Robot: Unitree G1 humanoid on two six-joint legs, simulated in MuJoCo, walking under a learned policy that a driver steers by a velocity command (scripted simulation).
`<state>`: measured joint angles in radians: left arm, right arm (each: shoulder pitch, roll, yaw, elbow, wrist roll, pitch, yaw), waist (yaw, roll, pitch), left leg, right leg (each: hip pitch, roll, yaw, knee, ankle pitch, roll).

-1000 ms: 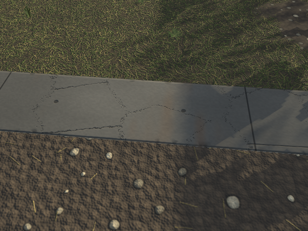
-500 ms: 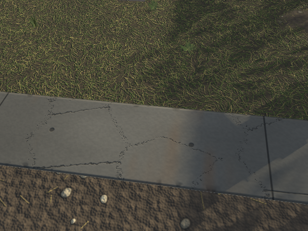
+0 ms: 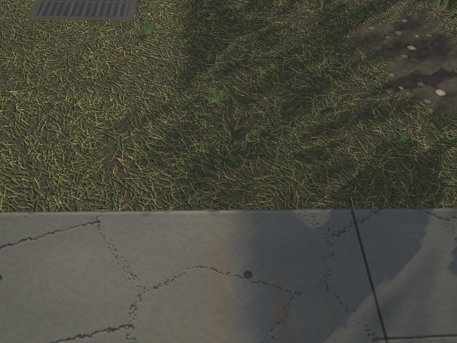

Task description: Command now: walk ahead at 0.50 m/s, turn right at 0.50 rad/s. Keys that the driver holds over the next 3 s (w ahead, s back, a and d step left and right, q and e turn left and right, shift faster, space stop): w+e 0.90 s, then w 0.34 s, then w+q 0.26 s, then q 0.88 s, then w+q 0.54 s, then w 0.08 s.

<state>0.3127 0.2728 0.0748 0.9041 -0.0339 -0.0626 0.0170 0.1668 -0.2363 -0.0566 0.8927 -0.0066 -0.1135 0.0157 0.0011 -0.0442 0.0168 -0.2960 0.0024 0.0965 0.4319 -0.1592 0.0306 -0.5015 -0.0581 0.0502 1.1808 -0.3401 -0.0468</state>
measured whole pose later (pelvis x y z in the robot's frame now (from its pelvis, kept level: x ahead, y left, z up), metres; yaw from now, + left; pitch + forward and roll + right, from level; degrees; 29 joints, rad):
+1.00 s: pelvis +0.53 -0.14 -0.01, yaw -34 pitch +2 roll +1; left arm 0.36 0.28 0.07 0.75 -0.03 -0.03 0.02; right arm 0.12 -0.26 -0.07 0.75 0.00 -0.12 0.03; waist 0.02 -0.03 0.00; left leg -0.39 -0.04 0.02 0.51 -0.16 0.03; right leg -0.36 0.06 0.13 1.17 -0.45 -0.03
